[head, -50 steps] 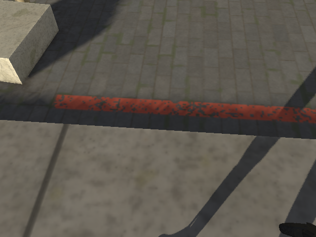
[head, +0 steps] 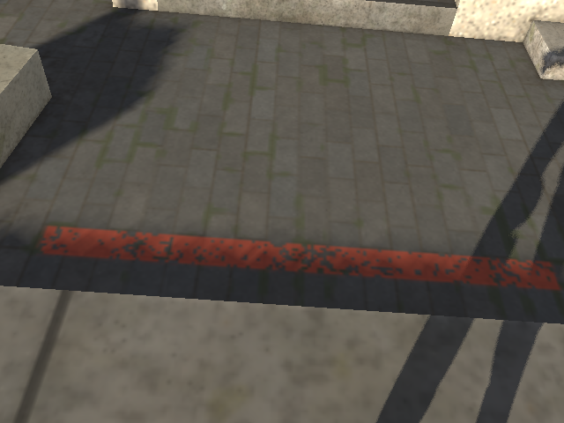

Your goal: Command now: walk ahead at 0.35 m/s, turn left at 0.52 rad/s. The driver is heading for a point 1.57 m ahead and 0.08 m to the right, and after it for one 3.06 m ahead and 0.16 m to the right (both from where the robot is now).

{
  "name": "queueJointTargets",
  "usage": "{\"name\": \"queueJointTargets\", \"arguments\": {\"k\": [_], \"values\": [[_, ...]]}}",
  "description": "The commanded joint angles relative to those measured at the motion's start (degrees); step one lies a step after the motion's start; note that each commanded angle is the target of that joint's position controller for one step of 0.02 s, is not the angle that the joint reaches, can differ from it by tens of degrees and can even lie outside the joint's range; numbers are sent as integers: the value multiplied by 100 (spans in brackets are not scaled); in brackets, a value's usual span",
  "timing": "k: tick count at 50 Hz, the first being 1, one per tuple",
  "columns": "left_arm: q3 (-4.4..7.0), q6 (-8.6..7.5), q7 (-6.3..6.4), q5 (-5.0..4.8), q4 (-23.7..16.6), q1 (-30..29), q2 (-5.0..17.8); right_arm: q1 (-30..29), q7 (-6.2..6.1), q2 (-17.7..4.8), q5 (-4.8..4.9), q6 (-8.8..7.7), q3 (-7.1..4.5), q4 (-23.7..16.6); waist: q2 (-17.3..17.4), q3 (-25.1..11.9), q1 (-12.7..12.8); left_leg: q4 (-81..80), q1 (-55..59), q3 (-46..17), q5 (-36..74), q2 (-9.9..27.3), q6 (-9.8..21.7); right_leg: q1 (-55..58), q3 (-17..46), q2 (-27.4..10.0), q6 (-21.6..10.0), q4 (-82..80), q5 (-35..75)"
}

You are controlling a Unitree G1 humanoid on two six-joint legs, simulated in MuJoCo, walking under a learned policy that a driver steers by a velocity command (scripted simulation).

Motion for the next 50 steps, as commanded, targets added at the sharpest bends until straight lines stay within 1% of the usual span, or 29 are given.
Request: {"name": "queueJointTargets", "arguments": {"k": [1, 6, 7, 8, 10, 14, 17, 18, 19, 20, 21, 22, 23, 24, 25, 27, 30, 32, 36, 38, 39, 40, 41, 42, 43, 44, 45, 46, 50], "values": [[144, -286, -49, 123, -569, -763, 521, 34, -133, -859, -2, -120, -157, -442, 696, 356, -30, -1956, 1215, -2280, 447, 1435, 847, -1823, 299, -234, 68, -384, 1119], [26, -304, -121, 74, -654, -1285, 159, 492, -258, -846, 24, -77, -169, -313, 722, 345, -177, -1847, 1032, -1536, 1835, 1039, 662, -1388, 136, 81, 306, -1945, 2275], [-264, -159, -256, 608, -508, -690, -461, 754, 151, -526, -811, -380, 36, -91, 1391, -178, 32, -1930, 680, -1386, 1303, 917, 909, -757, 140, 61, 326, -1678, 2578], [-209, -72, -338, 628, -485, -767, -208, 691, 327, -514, -758, -472, -28, -136, 1050, 269, -41, -1954, 428, -1518, 1305, 1042, 992, -858, 113, -32, 301, -1631, 2483], [-192, 43, -348, 508, -606, -1197, 85, 779, 506, -655, -522, -537, -42, -95, 787, 378, -148, -1832, 675, -1690, 1546, 1216, 1084, -1102, 49, -105, 259, -1997, 2352], [-350, -8, -316, 389, -752, -1998, 27, 1462, 415, -699, -453, -408, -7, 250, 854, 536, -575, -1633, 1822, -1900, 2325, 1533, 1037, -1467, -251, -4, 24, -2961, 2012], [-321, -68, -282, 345, -677, -1801, 189, 955, 356, -1019, -486, -378, -56, 203, 1010, 417, -144, -1413, 1449, -1583, 4344, 1550, 776, -39, -738, 398, -297, -3217, 2110], [-238, -111, -266, 255, -544, -1402, 419, 856, 351, -1079, -530, -402, -56, 198, 976, 153, 125, -927, 1261, -1243, 5428, 1331, 527, 811, -874, 575, -466, -3233, 2365], [-143, -184, -230, 193, -236, -498, 685, 884, 364, -943, -641, -422, -12, 174, 714, -500, 431, 167, 831, -824, 5848, 892, 126, 2205, -756, 558, -691, -3017, 2601], [-147, -228, -223, 321, 194, 910, 789, 1741, 307, -227, -799, -459, 222, 102, -119, -2072, 457, 1877, -729, -809, 4042, 218, -287, 5229, 462, -446, -1720, -2520, 3440], [-141, -196, -186, 369, 594, 2484, 690, 1876, 376, 55, -840, -521, 348, 74, -918, -2819, 1004, 4013, -2665, -568, -822, -808, -683, 7178, 2958, -1796, -2822, -3314, 2403], [-200, -310, -209, 488, 1031, 3212, 490, 191, 404, -403, -496, -540, 155, -373, -501, -1243, 1542, 5405, -3916, -909, -1260, -662, -462, 6156, 3538, -1717, -2247, -4235, 1137], [-153, -438, -257, 398, 993, 2402, 657, -491, 297, -412, -389, -557, 104, -542, -148, 101, 1129, 5499, -4204, -937, -662, -23, -259, 4464, 3076, -1739, -1842, -4495, 600], [-283, -427, -276, 327, 849, 1607, 255, -468, 178, -504, -553, -536, 120, -469, 206, 70, 761, 4997, -3575, -998, -255, 372, -139, 3317, 2816, -1649, -1868, -4709, 735], [-424, -412, -289, 282, 765, 1144, -127, -482, 90, -353, -727, -492, 182, -468, 233, -55, 415, 4532, -3005, -954, -47, 571, -39, 2614, 2410, -1456, -1861, -4894, 1341], [-465, -446, -259, 258, 544, 348, -291, -467, 41, -84, -824, -305, 301, -505, 79, -67, -50, 3803, -2357, -755, -485, 742, -108, 1736, 1958, -1145, -1817, -5352, 1468], [-285, -523, -346, 389, 356, -174, 212, -513, 68, -36, -602, -203, 419, -495, 72, 126, -149, 2017, -1377, -287, 41, 742, -398, 445, 998, -575, -1595, -5511, 1558], [-141, -488, -510, 411, 462, 171, 507, -1065, 125, 52, -483, -173, 516, -635, 68, 214, 111, 1254, -851, -97, 830, 601, -523, 44, 899, -472, -1569, -5432, 1927], [-38, -433, -630, 390, 650, 952, 556, -1722, 76, -362, -447, -249, 459, -772, 22, 155, 449, 194, -1074, -58, 1807, 424, -372, 1177, 1432, -776, -1564, -4646, 2214], [-57, -405, -592, 406, 706, 1099, 493, -1797, -5, -567, -400, -353, 371, -808, -9, 51, 360, -25, -514, 62, 1876, 374, -121, 1356, 1505, -725, -1300, -4213, 2505], [-70, -429, -555, 445, 627, 1000, 476, -1318, -61, -875, -335, -439, 231, -714, 57, -201, 78, 92, 389, 7, 2086, 427, 158, 1073, 1396, -468, -983, -3611, 2951], [-203, -474, -538, 476, 457, 820, 96, -210, -134, -1197, -317, -523, 109, -495, 688, -1036, -435, 123, 1955, -747, 2781, 1213, 925, 348, 861, 199, -482, -2011, 2523], [-414, -591, -509, 578, 299, 1713, -632, 995, -159, -1231, -275, -463, 141, -302, 2223, -2862, -430, -657, 4535, -3580, 2090, 2923, 2336, -1229, 427, 1086, -89, -306, -864], [-265, -557, -540, 439, 414, 897, -63, 1294, -210, -943, -385, -459, 154, -108, 1241, -1461, -834, -1187, 3581, -3849, 736, 2673, 1631, -2196, 680, 555, -245, 922, -860], [-241, -526, -438, 375, 415, 654, -36, 694, -218, -767, -306, -478, 187, -116, 1025, -610, -558, -1409, 2446, -2983, -208, 2497, 1166, -2361, 554, 219, -367, 1264, -229], [-215, -479, -317, 395, 508, 630, 46, 191, -256, -306, -278, -441, 323, -201, 808, -410, -337, -1615, 1736, -2442, -251, 2353, 988, -2072, 413, -86, -383, 1178, 169], [-269, -445, -276, 509, 490, 615, -111, 66, -268, -4, -251, -423, 424, -154, 755, -457, -159, -1746, 1401, -1959, 481, 2180, 894, -1674, 494, -301, -407, 825, 475], [-326, -405, -319, 591, 447, 435, -216, -127, -310, 88, -276, -415, 429, -200, 650, -367, -74, -1898, 1114, -1576, 1102, 2111, 887, -1403, 438, -429, -314, 700, 464], [-390, -334, -528, 413, 296, -158, -359, -267, -379, -220, -418, -523, 242, -134, 548, -168, -6, -2361, 949, -241, 2349, 1864, 865, -1214, 68, -535, -10, -634, 825]]}}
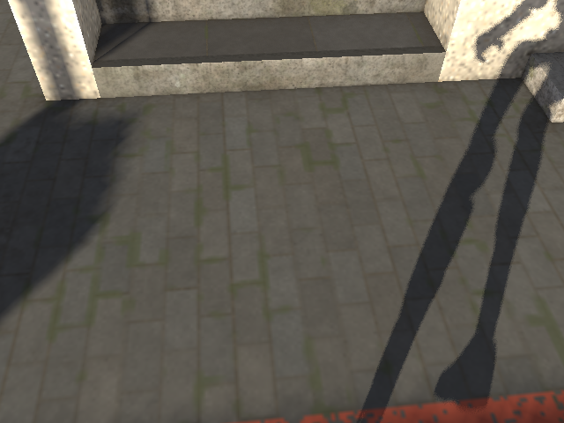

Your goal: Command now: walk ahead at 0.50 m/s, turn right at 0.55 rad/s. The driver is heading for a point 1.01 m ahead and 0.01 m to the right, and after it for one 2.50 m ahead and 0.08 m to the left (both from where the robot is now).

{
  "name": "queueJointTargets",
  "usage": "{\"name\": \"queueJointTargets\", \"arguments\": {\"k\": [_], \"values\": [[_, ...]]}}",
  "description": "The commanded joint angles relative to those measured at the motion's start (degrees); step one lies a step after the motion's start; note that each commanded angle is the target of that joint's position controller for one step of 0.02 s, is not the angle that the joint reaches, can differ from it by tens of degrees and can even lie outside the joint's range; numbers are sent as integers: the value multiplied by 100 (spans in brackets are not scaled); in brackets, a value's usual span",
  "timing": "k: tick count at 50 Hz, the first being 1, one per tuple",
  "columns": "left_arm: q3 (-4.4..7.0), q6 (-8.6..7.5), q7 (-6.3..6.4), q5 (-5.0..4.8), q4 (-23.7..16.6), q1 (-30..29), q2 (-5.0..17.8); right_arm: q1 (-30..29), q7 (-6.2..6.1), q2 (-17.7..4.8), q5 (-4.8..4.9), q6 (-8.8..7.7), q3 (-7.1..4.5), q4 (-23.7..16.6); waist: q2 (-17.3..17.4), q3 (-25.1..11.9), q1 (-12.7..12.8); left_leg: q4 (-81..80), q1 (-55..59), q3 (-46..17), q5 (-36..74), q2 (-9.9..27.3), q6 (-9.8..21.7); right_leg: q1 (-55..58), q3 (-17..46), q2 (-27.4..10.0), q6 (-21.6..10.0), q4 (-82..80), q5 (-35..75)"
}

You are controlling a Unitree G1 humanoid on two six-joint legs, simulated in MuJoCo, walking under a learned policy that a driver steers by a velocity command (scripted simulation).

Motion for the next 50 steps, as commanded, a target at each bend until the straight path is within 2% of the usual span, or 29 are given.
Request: {"name": "queueJointTargets", "arguments": {"k": [1, 6, 10, 11, 15, 17, 18, 19, 20, 21, 22, 23, 24, 25, 26, 29, 31, 33, 34, 36, 37, 38, 39, 40, 41, 42, 43, 46, 50], "values": [[-124, -20, -170, -66, -415, -383, -150, -64, -19, -595, -112, -145, -181, -291, 380, 26, 50, -1164, 749, -766, 1674, 1533, 1218, -636, 23, -336, 151, -947, 679], [-105, 63, -299, 4, -407, -121, 25, 120, 183, -649, -380, -149, -176, -65, 560, 185, 311, -806, 485, 33, 2106, 1633, 1154, -258, 264, -330, -156, -727, 2285], [12, 66, -210, 52, -674, -612, 255, 376, 130, -802, -297, -182, -174, 140, 540, 475, 92, -385, 1090, 354, 1850, 1644, 866, -367, -61, -217, -294, -1004, 1358], [-52, 77, -187, -7, -746, -953, 108, 900, 46, -763, -355, -189, -181, 483, 476, 683, -126, -81, 2215, 269, 1609, 1768, 645, -1292, 438, -578, -227, -1735, 2143], [-61, 47, -123, 9, -836, -1526, -58, 1727, 68, -908, -181, 15, -246, 790, 527, 893, -523, 379, 2462, 483, 2258, 1600, 668, -487, -485, -34, -247, -2865, 1687], [224, -40, 64, -103, -628, -475, 419, 1759, 251, -673, -231, 17, -190, 755, -110, -9, 52, 1947, 535, 960, 2715, 710, 443, 2699, -438, 228, -497, -2832, 1781], [326, 79, 212, -69, -280, 1049, 558, 1109, 476, -1019, -309, 69, -296, 636, -62, -509, 814, 3273, -1493, 980, 1890, 310, 236, 5153, 421, -92, -702, -2888, 979], [372, 110, 406, 15, 98, 2330, 665, 360, 679, -760, -338, 68, -201, 389, -524, -1167, 1555, 5186, -2789, 428, -1380, -164, 200, 6572, 1553, -766, -1154, -3381, 234], [413, 51, 515, 117, 304, 2730, 958, -531, 853, -494, -246, -33, -157, -34, -589, -940, 1765, 5660, -3573, -692, -1890, -205, 557, 6313, 2252, -955, -1174, -3888, -642], [334, -37, 522, 210, 362, 2478, 794, -1264, 804, -578, -116, -177, -235, -396, -860, 117, 1666, 5721, -3807, -1144, -1560, 75, 721, 4980, 2260, -1124, -1119, -4100, -381], [142, -78, 466, 57, 347, 1898, 221, -1149, 675, -758, -212, -216, -359, -323, -678, 506, 1229, 5589, -3295, -1225, -1188, 350, 745, 3919, 1917, -1212, -977, -4107, -136], [-21, -84, 441, -87, 218, 1427, -231, -727, 582, -501, -350, -174, -362, -196, -376, 423, 812, 5327, -2918, -1295, -1066, 499, 756, 3322, 1526, -1199, -905, -4013, 106], [385, -66, 368, -780, 145, 435, 544, -566, 354, -428, 1055, -103, -399, -93, -768, 740, 575, 5051, -3041, -1130, -1055, 356, 433, 3017, 1337, -998, -815, -4572, 1345], [348, -52, 350, -827, 187, 241, 430, -278, 250, -294, 1051, -2, -344, -3, -487, 561, 296, 4570, -2760, -1059, -899, 556, 404, 2816, 1251, -1080, -824, -4655, 897], [300, -123, 335, -765, 188, -11, 132, -379, 202, -180, 834, 28, -356, 47, -55, 669, 178, 3958, -2275, -828, -413, 507, 368, 2207, 836, -976, -767, -4735, 857], [374, -231, 531, -664, 396, -319, 110, -109, 428, 167, 343, -74, -322, 276, -121, 493, -27, 1640, -131, -396, 3420, 10, -12, 767, -749, -162, -367, -4019, 75], [418, -273, 586, -581, 393, -519, 252, -37, 582, 44, 467, 17, -345, 316, -386, 239, -167, 1758, 387, -638, 4157, 118, -86, 640, -730, -411, -426, -3733, -166], [387, -255, 605, -698, 389, -639, 75, -194, 615, -263, 488, 198, -383, 288, -250, 477, -194, 1425, -33, -811, 3800, 313, -83, 1138, -772, -542, -362, -3046, -260], [365, -251, 626, -743, 406, -552, 8, -50, 632, -414, 422, 223, -440, 360, 41, 502, -268, 1028, -46, -743, 3911, 319, 12, 1460, -918, -512, -290, -2297, -148], [378, -128, 615, -638, 392, -723, 147, 1493, 606, -640, 262, 210, -620, 911, 989, -24, -1133, 390, 1118, -539, 4053, 160, 606, 1500, -1235, 21, -129, 898, 134], [406, -124, 551, -441, 9, -198, 59, 1305, 550, -1079, 140, 124, -685, 836, 2771, 343, -536, 1104, 1857, -1319, 4638, 189, 761, -158, -812, 532, 22, 2334, -1603], [299, -232, 473, -463, -150, 594, 45, 805, 540, -1062, 142, 24, -604, 526, 3102, -103, -21, 1251, 2585, -3078, 4337, 829, 1492, -1220, 257, 521, -37, 2698, -1715], [321, -317, 451, -472, -86, 611, 306, 516, 538, -815, 206, 2, -567, 279, 1728, -376, 55, 967, 2407, -3502, 4176, 1177, 1695, -1162, 730, 349, -58, 2277, -1298], [378, -305, 494, -584, -205, 418, 396, 71, 496, -1252, 279, 39, -722, 136, 644, -453, 381, 523, 2085, -4361, 2458, 1560, 2123, -1470, 748, 304, 89, 2045, -843], [330, -215, 574, -709, -353, 276, 301, -375, 438, -1639, 260, 62, -831, -17, 781, -730, 581, 188, 1671, -6038, 355, 2213, 2431, -1818, 957, 34, 230, 1864, -720], [409, -65, 635, -663, -308, 43, 620, -547, 368, -1022, 207, 54, -689, -194, 89, -666, 508, 178, 1116, -6222, -40, 2118, 2298, -1555, 1149, -115, 354, 1769, -606], [446, 108, 661, -565, -239, -105, 681, -651, 330, -757, 197, 60, -592, -231, -25, -469, 544, 79, 427, -5651, -231, 1835, 2082, -1241, 1153, -181, 384, 1397, -573], [399, 210, 710, -265, -417, -951, 477, -538, 98, -887, 384, 60, -639, -245, 268, 70, 273, -110, -642, -4143, -460, 837, 1551, -759, 965, -243, 458, -320, 412], [219, 38, 562, -301, -616, -1693, -96, -134, -13, -859, 446, 205, -689, -120, 459, -192, -82, 103, -890, -2843, 952, 99, 1130, 636, 373, 407, 544, -2441, 1785]]}}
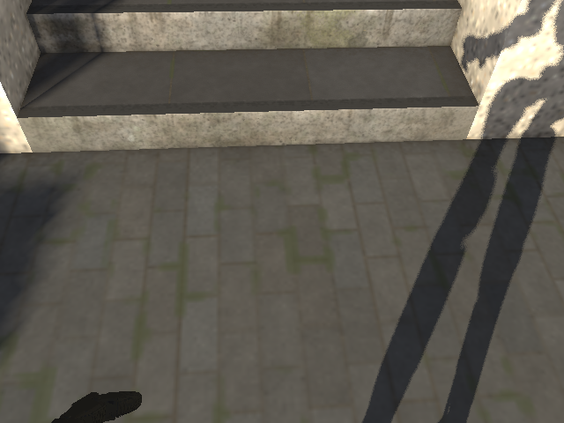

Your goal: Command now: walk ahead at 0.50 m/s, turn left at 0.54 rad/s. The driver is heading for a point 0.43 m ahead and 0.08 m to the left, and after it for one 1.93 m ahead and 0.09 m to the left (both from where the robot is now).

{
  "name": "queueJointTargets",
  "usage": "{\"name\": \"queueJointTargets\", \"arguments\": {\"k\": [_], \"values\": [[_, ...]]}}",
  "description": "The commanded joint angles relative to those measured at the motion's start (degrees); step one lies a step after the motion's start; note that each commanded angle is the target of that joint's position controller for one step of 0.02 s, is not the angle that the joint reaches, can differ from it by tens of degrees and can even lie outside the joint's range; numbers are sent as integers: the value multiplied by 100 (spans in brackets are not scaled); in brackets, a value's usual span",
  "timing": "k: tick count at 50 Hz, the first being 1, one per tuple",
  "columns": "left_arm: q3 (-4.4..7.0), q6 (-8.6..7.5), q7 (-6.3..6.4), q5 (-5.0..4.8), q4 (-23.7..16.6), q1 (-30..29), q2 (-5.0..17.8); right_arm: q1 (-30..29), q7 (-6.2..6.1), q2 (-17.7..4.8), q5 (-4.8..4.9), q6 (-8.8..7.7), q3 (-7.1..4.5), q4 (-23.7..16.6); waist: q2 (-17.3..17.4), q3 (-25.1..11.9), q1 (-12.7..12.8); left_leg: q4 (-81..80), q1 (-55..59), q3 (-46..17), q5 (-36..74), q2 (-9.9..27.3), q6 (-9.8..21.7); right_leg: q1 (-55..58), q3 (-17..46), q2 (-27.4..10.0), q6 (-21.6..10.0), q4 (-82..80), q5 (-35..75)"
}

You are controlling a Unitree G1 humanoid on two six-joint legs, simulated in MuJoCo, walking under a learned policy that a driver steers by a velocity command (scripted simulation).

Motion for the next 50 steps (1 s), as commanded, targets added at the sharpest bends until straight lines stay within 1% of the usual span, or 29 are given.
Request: {"name": "queueJointTargets", "arguments": {"k": [1, 4, 6, 7, 8, 9, 10, 11, 12, 13, 14, 16, 19, 23, 27, 29, 30, 31, 32, 33, 34, 35, 36, 37, 39, 41, 44, 47, 50], "values": [[52, -127, -64, -63, -469, -535, 257, 38, -76, -996, 35, 27, -267, -344, 467, -482, 29, -1026, -182, -1356, 1364, 1155, 598, 1070, -508, 513, 82, -1153, 774], [103, -189, -94, -171, -570, -595, 456, 191, -36, -892, 85, 98, -283, -347, 591, -422, 26, -781, 259, -1825, 644, 1324, 552, 1232, -352, 561, -29, -1709, 466], [178, -285, -113, -204, -506, -262, 638, 73, -57, -860, 72, 124, -286, -441, 720, -400, 277, -491, 281, -2036, 303, 1319, 462, 1808, -355, 533, -209, -2140, 310], [249, -318, -103, -198, -381, 198, 785, -32, -55, -736, 41, 114, -250, -521, 736, -524, 514, -118, 20, -1949, 266, 1193, 339, 2530, -296, 351, -372, -2231, 215], [339, -335, -72, -139, -221, 1038, 1023, -191, -29, -478, -2, 69, -172, -641, 458, -931, 891, 1012, -738, -1507, -80, 894, 107, 3817, 310, -341, -720, -2163, -138], [457, -264, -59, -15, -89, 1792, 1508, 313, -4, -191, 106, 15, -91, -757, -1121, -1496, 806, 2563, -2271, -561, -1693, 147, -270, 5391, 2412, -1644, -1655, -2639, -1260], [450, -228, -95, -122, -23, 1955, 1336, 295, -5, -711, 155, -3, -143, -801, -1440, -1327, 865, 3550, -3327, -300, -2042, 581, -377, 5523, 3712, -2106, -1931, -2977, -2776], [363, -211, -88, -159, -155, 1705, 978, -60, 13, -1060, 98, 9, -230, -814, -907, -723, 937, 3982, -3607, -292, -1561, 839, -414, 4988, 3212, -1875, -1739, -3084, -2967], [315, -165, -87, -136, -208, 1425, 856, -322, 17, -1041, 14, 53, -249, -849, -540, -324, 848, 4137, -3519, -104, -1094, 1031, -450, 4382, 2469, -1621, -1513, -3139, -2360], [264, -126, -87, -112, -242, 1123, 738, -457, 25, -996, -41, 79, -264, -898, -355, -66, 719, 3998, -3283, -38, -784, 1163, -500, 3777, 1803, -1388, -1401, -3225, -1384], [207, -111, -83, -72, -252, 932, 644, -463, 38, -926, -47, 118, -279, -937, -359, 10, 562, 3822, -2918, -17, -630, 1313, -544, 3284, 1239, -1216, -1306, -3296, -457], [193, -109, -111, -33, -180, 830, 671, -441, 60, -721, -20, 191, -247, -1038, -499, -19, 422, 3488, -2470, 250, -535, 1369, -685, 2779, 395, -1023, -1324, -3350, 1230], [302, -47, -82, -51, -88, 909, 1030, -580, 87, -615, -20, 266, -193, -1249, -466, -334, 387, 2767, -2261, 411, 39, 1411, -841, 2853, -336, -1096, -1462, -3274, 2718], [323, 111, 6, -147, -53, 882, 1216, -1002, 226, -606, -31, 299, -139, -1464, -476, -461, 498, 1516, -1571, 670, 1144, 1339, -768, 2785, -1076, -1006, -1295, -3188, 2467], [359, 188, -2, -271, 52, 1117, 1391, -1347, 357, -760, -69, 360, -191, -1736, -508, -461, 579, 713, -1199, 742, 620, 1189, -547, 3143, -1082, -1209, -1150, -2665, 2259], [335, 222, -27, -347, 133, 1124, 1409, -1015, 355, -780, -99, 319, -223, -1650, -379, -555, 338, -298, -453, 866, 882, 923, -322, 3190, -1076, -1077, -991, -1957, 2347], [261, 202, -70, -283, 242, 1418, 1211, -644, 293, -1034, -132, 284, -310, -1510, -15, -793, 247, -714, 532, 775, 1886, 893, -152, 2868, -1272, -758, -762, -1206, 2149], [85, 133, -136, -16, 113, 1517, 830, -114, 182, -1534, -263, 268, -390, -1499, 954, -1478, 152, -315, 2153, -621, 4779, 2240, 292, 1683, -1586, -392, -367, 215, 146], [-144, 97, -255, 21, 164, 2082, 427, -367, 156, -1282, -321, 244, -190, -1537, 1679, -2257, 447, -181, 2999, -1886, 5774, 3536, 1456, 691, -927, -52, -83, 1285, -3395], [6, 190, -293, -185, 353, 1832, 936, -179, 193, -762, -322, 276, -74, -1408, 916, -2320, 169, -371, 2444, -1553, 4835, 3225, 1337, 836, -442, -221, -10, 1543, -3380], [36, 279, -281, -314, 258, 1460, 1028, -486, 227, -723, -297, 249, -38, -1346, 796, -1756, 214, -469, 2102, -1037, 4166, 2882, 1075, 595, -451, -286, -14, 1518, -3257], [28, 377, -190, -289, 301, 1305, 956, -835, 222, -792, -280, 239, -45, -1313, 593, -1405, 314, -655, 1632, -775, 3354, 2667, 819, 558, -467, -358, -3, 1291, -2983], [61, 489, -95, -205, 338, 1261, 1036, -1156, 193, -830, -276, 237, -52, -1300, 664, -1068, 421, -907, 955, -535, 2742, 2552, 689, 844, -457, -363, 64, 1087, -2612], [80, 581, -40, -183, 424, 1435, 1036, -1389, 151, -921, -318, 234, -81, -1253, 794, -880, 597, -1110, 270, -215, 2488, 2404, 627, 1337, -566, -270, 131, 1071, -2216], [124, 661, 51, -186, 470, 1625, 1038, -1595, 51, -1007, -315, 239, -134, -1219, 919, -746, 688, -1263, -59, 103, 2004, 2344, 661, 1509, -765, -102, 178, 1102, -1893], [142, 702, 94, -196, 388, 1473, 992, -1565, -38, -982, -261, 265, -148, -1132, 851, -656, 581, -1358, 9, 150, 1440, 2460, 723, 1329, -804, -102, 136, 1084, -1769], [122, 726, 69, -196, 193, 1151, 869, -1481, -149, -958, -239, 319, -172, -970, 837, -555, 456, -1440, 223, 150, 925, 2654, 761, 1137, -819, -196, 28, 806, -1723], [128, 719, -19, -200, 111, 1119, 866, -1522, -192, -1004, -206, 384, -204, -878, 858, -594, 456, -1320, 381, 299, 1032, 2741, 697, 1380, -994, -137, -99, 308, -1685], [156, 712, -153, -186, 186, 1504, 866, -1701, -203, -1117, -54, 460, -246, -812, 848, -655, 733, -839, 365, 612, 1259, 2679, 378, 2104, -1294, 60, -386, -904, -1036]]}}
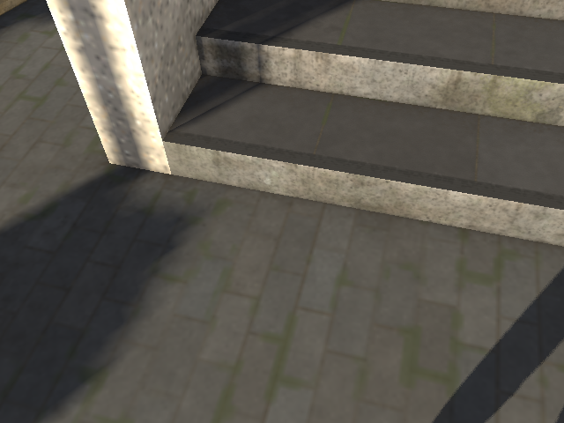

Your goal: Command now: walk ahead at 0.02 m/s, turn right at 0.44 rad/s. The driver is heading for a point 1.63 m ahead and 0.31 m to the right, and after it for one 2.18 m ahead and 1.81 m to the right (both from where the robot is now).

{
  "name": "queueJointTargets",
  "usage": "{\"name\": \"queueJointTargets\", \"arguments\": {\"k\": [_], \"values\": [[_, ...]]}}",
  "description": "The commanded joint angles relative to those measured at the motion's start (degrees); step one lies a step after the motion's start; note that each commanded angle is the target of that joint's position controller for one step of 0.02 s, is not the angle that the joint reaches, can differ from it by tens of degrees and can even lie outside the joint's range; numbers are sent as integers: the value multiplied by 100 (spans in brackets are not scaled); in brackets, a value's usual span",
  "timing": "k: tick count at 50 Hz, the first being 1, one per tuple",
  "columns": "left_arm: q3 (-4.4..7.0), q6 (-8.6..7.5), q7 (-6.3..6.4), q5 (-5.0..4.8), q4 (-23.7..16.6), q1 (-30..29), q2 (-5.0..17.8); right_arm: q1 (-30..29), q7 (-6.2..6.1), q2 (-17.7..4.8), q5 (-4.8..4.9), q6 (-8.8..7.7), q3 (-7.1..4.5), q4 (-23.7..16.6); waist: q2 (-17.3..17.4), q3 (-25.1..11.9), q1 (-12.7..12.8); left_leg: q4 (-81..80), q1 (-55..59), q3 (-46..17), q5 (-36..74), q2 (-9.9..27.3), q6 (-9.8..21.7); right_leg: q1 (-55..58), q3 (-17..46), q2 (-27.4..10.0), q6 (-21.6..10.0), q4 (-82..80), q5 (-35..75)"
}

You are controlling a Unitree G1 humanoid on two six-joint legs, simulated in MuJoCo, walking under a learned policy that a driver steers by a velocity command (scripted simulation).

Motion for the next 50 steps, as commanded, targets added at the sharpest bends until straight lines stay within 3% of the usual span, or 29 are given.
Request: {"name": "queueJointTargets", "arguments": {"k": [1, 2, 3, 4, 5, 7, 8, 10, 14, 22, 25, 27, 28, 29, 30, 31, 32, 34, 36, 38, 39, 41, 44, 45, 46, 47, 48, 49, 50], "values": [[150, -53, -123, 55, -141, 602, 493, -267, -42, -841, 178, 20, -236, -242, 624, -702, 261, -212, 412, -763, 513, 1272, 663, 897, -195, 226, -392, -1430, 902], [239, -63, -106, 109, -171, 666, 837, 53, -18, -643, 154, 57, -219, -139, -318, -483, 134, 910, -242, -218, -312, 784, 125, 1269, 828, -285, -736, -2275, 1757], [346, -71, -8, 78, -364, 587, 1481, 11, 20, -392, -82, 52, -151, -344, -1931, -253, -120, 2541, -1935, 82, -2608, -154, -479, 1870, 2790, -1615, -1533, -2422, 3786], [329, -194, -75, 350, -476, 739, 1515, -715, -7, -539, -61, -1, -190, -566, -1528, -549, 360, 3468, -2170, -891, -2977, -436, -416, 1456, 3357, -1923, -2204, -2814, 3411], [315, -326, -99, 372, -529, 467, 1424, -777, -30, -722, 60, -2, -256, -546, -955, -446, 192, 3830, -2239, -1191, -2445, -295, -314, 1424, 2912, -1609, -1994, -2848, 2887], [234, -384, -26, 67, -674, -147, 1038, -420, -101, -855, 30, 37, -334, -269, -551, -399, -90, 3743, -2294, -1298, -1524, -121, -299, 1489, 2267, -1148, -1389, -2696, 2546], [191, -368, 20, 1, -703, -208, 929, -347, -115, -855, -7, 41, -347, -242, -581, -452, -142, 3774, -2151, -1303, -1239, -140, -343, 1457, 2121, -1030, -1317, -2658, 2742], [155, -341, 73, 15, -694, 1, 842, -288, -99, -748, 30, 5, -335, -224, -539, -641, -129, 3734, -2022, -1305, -896, -249, -404, 1675, 1997, -892, -1315, -2591, 3116], [211, -292, 136, -8, -696, 234, 978, -426, -76, -631, 67, -59, -273, -254, -608, -629, -2, 2720, -2045, -1392, -703, -294, -531, 2086, 2126, -795, -1314, -2514, 2993], [282, -169, 96, 17, -926, -68, 1144, -439, 96, -769, 120, -216, -241, -235, -811, -569, 76, 1335, -958, -1468, -985, -472, -585, 1592, 2789, -642, -1445, -2291, 3034], [273, -111, 94, -18, -1036, -246, 1143, -220, 190, -831, 143, -309, -239, -194, -867, -702, -15, 671, -487, -1460, -974, -537, -484, 1694, 3104, -567, -1373, -2028, 3677], [233, -59, 131, -88, -1136, -486, 1079, 231, 257, -880, 138, -361, -258, -47, -809, -760, -308, -588, 314, -1312, 58, -487, -334, 1537, 3026, -301, -1070, -1749, 3405], [180, -49, 158, -61, -1162, -374, 914, 378, 261, -1052, 87, -361, -302, 13, -588, -859, -271, -880, 990, -1547, 834, -67, -169, 1155, 2827, -44, -803, -1463, 2625], [83, -72, 140, 59, -1134, -2, 578, 295, 226, -1392, -24, -314, -340, -73, 663, -1026, 9, -857, 1679, -2657, 2255, 1051, 305, 439, 2048, 623, -486, -363, 620], [134, -128, 139, 17, -1267, 79, 720, 315, 240, -1538, -210, -281, -347, -48, 1698, -805, 108, -847, 1724, -3863, 3304, 1899, 1410, -679, 1515, 1344, -188, 569, -1813], [257, -176, 127, 79, -1129, 209, 1207, 207, 245, -1261, -136, -305, -274, -140, 1159, -785, 45, -863, 1564, -3875, 3036, 2153, 1793, -856, 1515, 960, 39, 1703, -1764], [336, -165, 121, 15, -1009, 158, 1340, 18, 231, -1033, -71, -311, -206, -203, 812, -639, 57, -794, 1411, -3276, 2690, 1759, 1578, -869, 1488, 876, 133, 2111, -1338], [291, -66, 157, 26, -902, 112, 1061, -139, 209, -885, 73, -284, -134, -194, 695, -436, 47, -733, 1321, -2662, 2169, 1256, 1223, -959, 1476, 819, 323, 2229, -766], [187, -60, 114, -10, -932, 16, 751, 2, 183, -859, 47, -240, -83, -81, 832, -426, -6, -777, 1230, -2230, 2294, 978, 1200, -674, 1235, 822, 417, 1810, -485], [39, -94, 98, 59, -950, -115, 406, 24, 189, -707, 8, -231, 8, 32, 954, -560, -26, -761, 1251, -2035, 2225, 781, 1120, -106, 894, 486, 463, 530, -381], [-31, -117, 83, 102, -941, -208, 254, 33, 208, -766, 22, -208, 9, 71, 1057, -547, -95, -747, 1126, -1980, 2183, 684, 1068, 300, 679, 399, 470, -149, -414], [17, -154, 85, 52, -907, -346, 440, 311, 236, -1166, 72, -148, -86, 148, 1172, -428, -269, -670, 1101, -2250, 2149, 699, 1112, 645, 430, 556, 450, -1045, -174], [121, -185, 108, 35, -715, 62, 731, 325, 240, -1302, 225, -146, -107, 133, 969, -501, -32, -555, 766, -2543, 1558, 592, 855, 1676, 449, 564, 98, -2663, 1221], [156, -191, 139, 78, -739, 238, 920, 335, 253, -1133, 191, -195, -41, 112, 647, -711, 28, -431, 171, -2500, 592, 468, 567, 2417, 770, 90, -104, -2473, 1506], [265, -171, 153, 131, -676, 421, 1309, 282, 277, -773, 155, -256, 39, -6, -407, -793, -40, 179, -609, -1742, -953, -210, 248, 2691, 1283, -480, -563, -2280, 821], [299, -194, 100, 158, -645, 624, 1316, 15, 269, -761, 225, -289, 59, -98, -1112, -640, 251, 1059, -1062, -1031, -1929, -647, 54, 2395, 2192, -1116, -1162, -2904, -645], [283, -283, 89, 205, -673, 647, 1223, -324, 267, -1040, 269, -313, -28, -244, -1192, -121, 445, 2089, -1730, -1061, -2242, -378, 25, 2201, 2890, -1663, -1499, -3489, -1373], [225, -404, 114, 229, -673, 597, 1039, -310, 262, -1116, 296, -307, -106, -255, -1080, 177, 370, 2815, -2167, -1280, -2231, -182, 68, 2152, 3007, -1728, -1503, -3634, -1427], [171, -520, 131, 133, -676, 447, 846, -49, 265, -1053, 283, -279, -127, -172, -1016, 348, 202, 3057, -2428, -1437, -1948, -37, 76, 2255, 2717, -1598, -1361, -3661, -1254]]}}
Velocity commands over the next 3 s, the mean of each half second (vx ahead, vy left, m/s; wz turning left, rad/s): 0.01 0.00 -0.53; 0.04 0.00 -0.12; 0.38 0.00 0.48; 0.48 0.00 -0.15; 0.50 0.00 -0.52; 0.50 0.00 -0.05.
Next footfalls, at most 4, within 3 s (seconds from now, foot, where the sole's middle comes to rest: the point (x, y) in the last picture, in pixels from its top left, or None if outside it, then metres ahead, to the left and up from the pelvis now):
0.04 right None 0.03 -0.11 -0.77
0.56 left None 0.12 0.09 -0.77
0.90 right None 0.01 -0.14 -0.77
1.28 left None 0.26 0.10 -0.77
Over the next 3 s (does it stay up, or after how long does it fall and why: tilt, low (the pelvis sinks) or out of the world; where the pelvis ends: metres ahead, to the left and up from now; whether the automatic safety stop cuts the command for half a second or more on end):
stays up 0.97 -0.12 0.01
